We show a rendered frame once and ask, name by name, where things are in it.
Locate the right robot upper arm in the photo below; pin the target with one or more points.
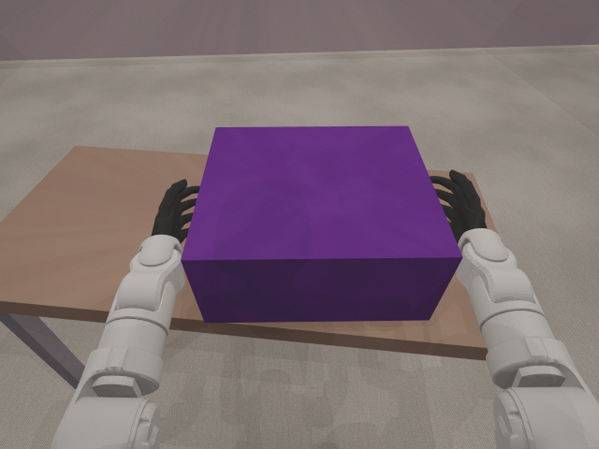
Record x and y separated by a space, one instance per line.
545 418

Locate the right robot forearm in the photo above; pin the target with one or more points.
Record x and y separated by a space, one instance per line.
522 351

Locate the robot right hand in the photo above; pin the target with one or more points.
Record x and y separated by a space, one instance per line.
467 213

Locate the left robot forearm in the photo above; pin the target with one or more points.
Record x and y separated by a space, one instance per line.
127 362

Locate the robot left hand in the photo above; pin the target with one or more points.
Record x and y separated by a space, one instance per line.
169 219

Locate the carton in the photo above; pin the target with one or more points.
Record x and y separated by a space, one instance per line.
317 224

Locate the table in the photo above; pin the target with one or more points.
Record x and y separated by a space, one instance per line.
66 247

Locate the left robot upper arm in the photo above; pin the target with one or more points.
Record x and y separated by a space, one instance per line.
111 423

